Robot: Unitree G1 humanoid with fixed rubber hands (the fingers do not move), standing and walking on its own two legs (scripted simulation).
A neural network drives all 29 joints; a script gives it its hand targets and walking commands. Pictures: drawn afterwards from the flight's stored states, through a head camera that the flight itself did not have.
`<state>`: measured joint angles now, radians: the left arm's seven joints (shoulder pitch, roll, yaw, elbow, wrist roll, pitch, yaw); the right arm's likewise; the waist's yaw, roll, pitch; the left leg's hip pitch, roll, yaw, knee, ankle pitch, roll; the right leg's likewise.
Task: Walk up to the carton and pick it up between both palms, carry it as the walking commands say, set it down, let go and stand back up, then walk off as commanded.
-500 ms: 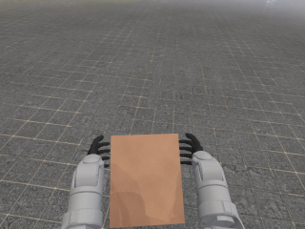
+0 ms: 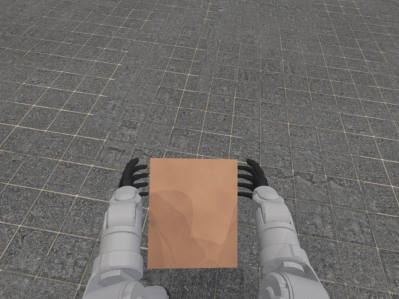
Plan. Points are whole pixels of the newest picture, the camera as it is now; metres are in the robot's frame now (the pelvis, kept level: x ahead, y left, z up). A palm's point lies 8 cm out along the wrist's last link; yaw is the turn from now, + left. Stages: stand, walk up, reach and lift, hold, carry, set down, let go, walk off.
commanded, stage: set down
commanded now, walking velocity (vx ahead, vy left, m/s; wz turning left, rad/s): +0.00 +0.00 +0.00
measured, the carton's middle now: (191, 205) +0.35 +0.05 -0.13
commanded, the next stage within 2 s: none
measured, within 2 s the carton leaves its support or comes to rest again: neither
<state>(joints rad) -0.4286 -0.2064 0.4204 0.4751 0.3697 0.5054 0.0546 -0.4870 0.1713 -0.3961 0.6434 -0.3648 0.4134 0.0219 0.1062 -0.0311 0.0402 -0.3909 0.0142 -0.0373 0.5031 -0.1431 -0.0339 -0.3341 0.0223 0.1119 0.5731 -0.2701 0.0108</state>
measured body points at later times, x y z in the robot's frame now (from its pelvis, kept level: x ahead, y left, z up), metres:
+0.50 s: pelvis -0.01 -0.01 -0.05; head +0.16 +0.02 +0.37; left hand +0.34 +0.19 -0.11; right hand +0.39 -0.09 -0.11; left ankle +0.07 +0.14 -0.73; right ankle +0.02 -0.14 -0.73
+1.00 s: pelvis -0.03 +0.01 -0.13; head +0.18 +0.04 +0.27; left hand +0.36 +0.20 -0.19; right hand +0.42 -0.08 -0.19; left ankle +0.07 +0.14 -0.73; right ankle +0.02 -0.14 -0.73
